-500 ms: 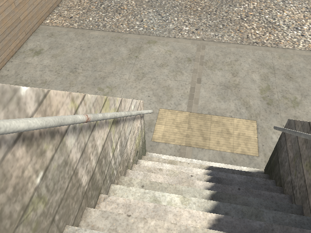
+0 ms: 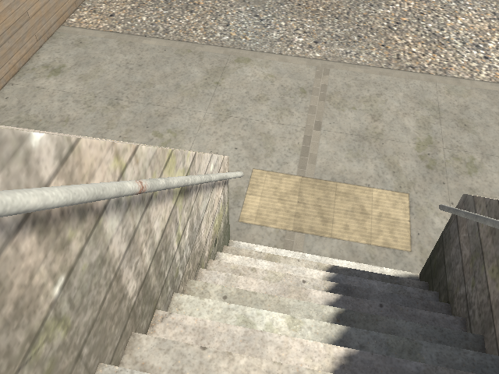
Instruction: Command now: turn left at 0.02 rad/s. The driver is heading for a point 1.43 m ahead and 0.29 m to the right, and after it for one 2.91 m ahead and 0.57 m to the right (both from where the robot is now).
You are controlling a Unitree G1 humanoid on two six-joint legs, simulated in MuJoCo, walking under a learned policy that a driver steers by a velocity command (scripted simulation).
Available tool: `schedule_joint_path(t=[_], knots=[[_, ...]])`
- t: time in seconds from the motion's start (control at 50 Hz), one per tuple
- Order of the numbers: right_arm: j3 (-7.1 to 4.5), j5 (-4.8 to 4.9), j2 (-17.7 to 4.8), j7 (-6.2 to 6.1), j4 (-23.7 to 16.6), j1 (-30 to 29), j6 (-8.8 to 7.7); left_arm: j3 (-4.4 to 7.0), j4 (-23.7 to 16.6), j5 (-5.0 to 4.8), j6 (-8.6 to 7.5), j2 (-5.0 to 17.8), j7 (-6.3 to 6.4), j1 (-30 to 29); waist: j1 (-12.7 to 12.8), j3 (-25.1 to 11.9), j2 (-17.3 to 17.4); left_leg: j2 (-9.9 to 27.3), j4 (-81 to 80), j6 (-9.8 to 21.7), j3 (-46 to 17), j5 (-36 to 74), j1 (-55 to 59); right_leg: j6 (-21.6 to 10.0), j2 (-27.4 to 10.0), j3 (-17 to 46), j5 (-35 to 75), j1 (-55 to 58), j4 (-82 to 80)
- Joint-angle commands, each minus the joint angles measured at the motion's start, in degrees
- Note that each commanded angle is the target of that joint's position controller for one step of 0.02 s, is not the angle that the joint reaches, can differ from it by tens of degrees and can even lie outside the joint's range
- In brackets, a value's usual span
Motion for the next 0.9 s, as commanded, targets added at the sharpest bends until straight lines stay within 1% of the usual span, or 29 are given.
schedule_joint_path(t=[0.02, 0.06, 0.12, 0.14, 0.18, 0.24, 0.26, 0.28, 0.32, 0.34, 0.36, 0.38, 0.4, 0.44, 0.46, 0.48, 0.5, 0.52, 0.58, 0.62, 0.64, 0.66, 0.7, 0.74, 0.76, 0.8, 0.84, 0.86, 0.9], knots=[[-1.66, 0.33, -5.86, 0.12, -1.39, -0.4, -1.76, 1.62, -0.54, -0.26, -1.04, 3.08, 0.6, 2.4, 0.98, 2.06, 3.33, 0.56, -9.75, 0.8, -0.27, -2.67, 0.21, -1.07, 0.1, -0.43, 3.71, 0.02, -7.77], [-1.01, 2.75, -5.36, -6.32, -1.07, -0.23, 1.77, -0.28, -0.94, 0.18, 2.8, 0.43, 4.52, 3.98, 0.33, -4.52, 3.89, 4.51, -4.06, 1.04, -4.28, 20.73, 9.87, -1.42, -7.76, 5.73, 21.24, 3.7, -3.8], [-1.72, 2.34, -7.31, -6.79, -1.0, -1.48, 3.72, 0.07, -1.1, 0.62, 4.57, 2.31, 5.48, 4.83, 0.45, -2.86, 2.65, 2.29, -2.21, 4.49, -3.12, 2.61, 9.98, -2.56, -3.61, 2.35, 0.69, 0.37, -0.79], [-2.75, -2.86, -8.77, -3.14, 0.25, 7.26, 1.76, 3.47, -0.69, 1.4, 1.46, 11.17, 3.56, 7.86, -1.58, 14.15, -3.17, 1.99, -11.45, 8.3, -3.93, -26.36, -2.0, -3.23, 0.68, -0.77, -23.8, -11.58, -4.12], [-5.09, -4.2, -12.14, -2.61, 1.83, 8.33, -1.48, 4.42, -0.7, 3.31, -1.82, 9.23, 4.22, 8.96, -1.18, 10.49, 5.64, 5.36, -11.89, 13.51, -8.32, -33.26, 1.44, -6.56, -1.28, 0.62, -24.5, -14.51, -0.36], [-4.89, -2.07, -8.23, -4.37, -0.46, 1.74, -3.22, 3.53, -1.83, 2.32, -4.31, 1.56, 7.64, 5.27, 0.44, 1.34, 3.79, 9.3, -12.02, 17.38, -12.29, -21.96, 1.52, -7.46, -1.82, -2.59, -5.48, -3.94, 2.71], [-5.45, 2.96, -10.61, -5.94, -0.25, -4.31, 0.39, 1.68, -0.52, 0.05, -0.6, -2.79, 5.9, 7.09, 2.8, 1.02, 9.68, 5.61, -2.48, 11.19, -9.12, 4.11, 8.39, -6.01, -1.74, -1.55, 3.58, -7.27, 4.03], [-3.88, -2.41, -5.78, -4.89, -3.39, -1.39, -1.13, 4.27, -2.74, 2.09, -3.56, 4.38, 7.13, 5.58, 0.84, -2.52, -3.38, 6.87, -1.21, 15.47, -6.87, -6.13, -1.44, -6.57, -0.31, -3.36, 0.33, 0.34, 3.67], [-5.34, -3.54, -7.99, -3.96, -7.04, -10.6, -3.3, 5.2, 1.49, 3.86, -5.55, 7.83, 8.71, 21.09, 8.85, 1.93, -10.3, -6.15, 20.87, 9.31, 5.88, -17.39, -24.05, -13.89, -9.46, 18.12, 2.5, 15.42, -6.09], [-3.23, -4.13, -1.82, -3.63, -9.59, -17.79, -4.51, 5.46, 4.89, 5.76, -6.17, 8.59, 8.89, 31.26, 14.8, 5.12, -12.76, -7.15, 28.41, 8.87, -2.35, -25.84, -42.47, -18.5, -18.0, 32.81, 0.74, 24.25, -9.34], [-5.18, 1.91, -8.21, -6.18, -7.84, -19.09, -2.05, 5.33, 5.03, 0.76, -1.49, 11.53, 7.79, 25.47, 8.79, 10.39, -1.97, -2.92, 23.75, 6.23, -3.26, -18.85, -50.01, -15.88, -20.7, 30.12, 33.24, 28.05, -1.62], [-1.58, -2.72, 0.39, -3.94, -10.1, -17.19, -4.98, 4.99, 5.12, 5.08, -4.26, 7.86, 7.2, 32.45, 13.09, 1.46, -4.56, -2.63, 26.73, 5.02, -7.22, -17.06, -52.07, -19.18, -22.11, 32.95, 15.29, 32.02, -4.59], [-1.31, -3.47, 0.59, -4.08, -8.04, -14.22, -5.57, 3.56, 6.83, 6.46, -3.95, 3.64, 6.76, 29.58, 9.02, 6.73, -3.59, 1.01, 28.3, 5.2, -10.51, -7.89, -55.77, -18.41, -23.26, 31.69, 14.62, 28.39, -3.33], [-1.44, -5.3, -2.51, -3.35, -4.48, -5.86, -4.9, 0.6, 3.88, 5.99, -2.47, -3.08, 6.14, 20.0, 3.47, 3.26, -2.94, -0.28, 35.17, 6.73, -2.71, -2.25, -37.8, -15.68, -15.74, 17.27, 6.95, 5.4, 2.34], [-0.98, -7.33, -3.13, -2.55, -3.93, -7.09, -4.12, -2.02, 2.73, 6.32, -2.58, -8.21, 7.29, 18.05, 4.99, 5.62, 0.47, 5.27, 15.4, 6.53, -9.3, 26.58, -41.33, -11.24, -12.29, 10.64, -0.97, 4.09, 7.46], [-1.34, -7.45, -3.53, -2.01, -3.88, -9.11, -3.3, -2.15, 3.18, 4.93, -2.47, -5.86, 7.85, 20.3, 5.35, 3.76, -5.61, 2.81, 14.69, 5.56, -5.19, 31.3, -36.79, -10.62, -9.55, 9.49, -4.8, 0.25, 9.27], [-2.16, 2.48, -0.26, -2.96, -9.33, -18.5, -1.51, 0.72, 2.27, -2.49, -2.47, 2.13, 7.56, 10.12, 0.02, 5.43, -0.1, -0.82, 4.17, 3.85, -1.91, 59.48, -2.49, -6.9, -6.58, 5.39, -10.8, -28.65, 5.61], [0.74, -6.36, 1.85, -1.94, -4.75, -3.23, -0.54, -2.02, -2.17, 11.07, -4.61, 3.93, 6.05, 3.83, -4.01, 4.31, -5.74, -1.26, 20.87, 4.21, 2.32, 60.61, 15.19, -6.12, -2.58, -2.36, -22.94, -50.18, 7.46], [-1.61, -9.01, -7.11, -1.6, -6.36, -1.36, 0.34, -1.02, -0.46, 7.51, -5.93, 5.3, 4.07, 6.3, -4.49, 9.19, 1.27, -0.01, 16.16, 1.74, 3.32, 33.89, 15.86, -6.67, -7.53, 4.21, -30.07, -43.01, 21.87], [-2.0, -6.35, -8.78, -0.76, -3.1, 5.54, -0.22, 0.22, 2.69, 5.09, -3.1, 11.83, 3.15, 9.06, -5.49, 8.39, 1.96, 4.07, -13.2, 2.29, -1.53, 33.41, 9.87, -4.11, -8.81, 12.38, -27.41, -17.94, 38.93], [-3.44, -6.11, -9.87, -1.23, 1.34, 14.05, -1.46, 0.29, 5.28, 6.2, -1.24, 13.63, 2.24, 12.52, -7.16, 7.29, 6.56, 3.61, -23.66, 3.13, 1.47, 40.91, 18.66, -3.84, -5.75, 12.68, -22.51, -14.75, 50.87], [-5.78, -7.19, -13.23, -1.96, 5.13, 22.85, -2.36, 0.65, 8.7, 8.32, -0.44, 13.11, 0.31, 19.01, -9.05, 3.41, 11.68, 3.47, -22.98, 5.26, 4.25, 42.96, 28.55, -3.25, 0.56, 8.64, -15.02, -14.23, 68.67], [-6.88, -7.81, -20.49, -0.08, 4.45, 24.58, -2.18, 1.99, 5.82, 3.9, -2.32, 2.68, -2.34, 28.44, -1.52, -17.19, 13.0, 13.63, 11.44, 15.65, -11.66, 67.84, 51.72, -5.09, 4.25, 6.47, -22.69, -44.92, 95.75], [-6.23, -6.77, -15.78, 0.87, 4.69, 18.15, -1.2, 0.97, -1.17, 0.94, -3.01, 2.07, 0.42, 15.54, -3.63, -4.71, 7.19, 25.23, -1.68, 25.35, -31.88, 16.02, 32.76, -5.5, -0.66, 10.58, -7.95, -66.36, 91.55], [-3.34, -8.3, -7.25, 1.12, 5.63, 15.46, -1.39, 0.96, -1.36, 0.21, -3.3, 3.03, 2.33, 10.81, -0.58, 4.21, -0.3, 25.29, -7.93, 19.61, -32.16, 6.3, 19.5, -6.71, -5.51, 13.44, 2.65, -66.09, 86.05], [1.82, -9.89, 7.71, -0.78, 5.27, 11.44, -3.7, -0.41, 0.89, 3.17, -1.66, 0.14, 4.28, 13.15, 5.03, 12.61, -2.13, 24.05, -11.04, 16.66, -25.09, 13.5, -4.37, -6.97, -13.1, 17.92, 22.29, -56.61, 57.21], [2.28, -5.49, 3.51, -3.85, 5.65, 9.83, -6.41, 0.2, 2.68, 4.91, 0.16, 0.98, 1.03, 11.05, 4.02, 9.18, 4.32, 14.79, -6.39, 15.27, -8.71, 10.63, -19.58, -5.57, -8.54, 9.51, 32.6, -37.19, 40.17], [1.62, -6.75, -1.48, -4.05, 6.58, 9.18, -7.09, -0.05, 3.54, 5.81, -0.31, 1.24, -1.29, 12.44, 6.47, 4.79, 7.43, 10.9, -3.3, 13.32, -4.51, 10.71, -24.45, -5.15, -5.78, 4.33, 32.28, -27.59, 49.18], [2.53, -7.26, -0.3, -5.61, 9.33, 12.5, -8.45, -1.03, -0.92, 8.32, -0.59, 1.76, -2.46, 2.24, 1.52, 4.35, 2.75, 11.82, 0.68, 13.24, -3.35, 7.17, -11.62, -5.81, -8.08, 9.74, 42.17, -38.14, 32.29]])
Velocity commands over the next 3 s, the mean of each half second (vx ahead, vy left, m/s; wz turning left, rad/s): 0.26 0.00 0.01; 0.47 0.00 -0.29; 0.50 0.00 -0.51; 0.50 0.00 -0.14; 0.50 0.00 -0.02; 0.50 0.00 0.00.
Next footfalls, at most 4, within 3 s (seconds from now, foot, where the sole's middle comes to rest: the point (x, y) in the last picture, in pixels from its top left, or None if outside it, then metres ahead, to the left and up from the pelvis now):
0.66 left None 0.30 0.15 -0.99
1.22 right None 0.48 -0.09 -1.21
1.58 left None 0.74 0.06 -1.43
2.06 right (291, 361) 0.92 -0.19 -1.65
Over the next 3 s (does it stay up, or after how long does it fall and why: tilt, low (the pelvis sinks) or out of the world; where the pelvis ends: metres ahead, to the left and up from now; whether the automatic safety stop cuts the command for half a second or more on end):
stays up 1.25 -0.18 -1.21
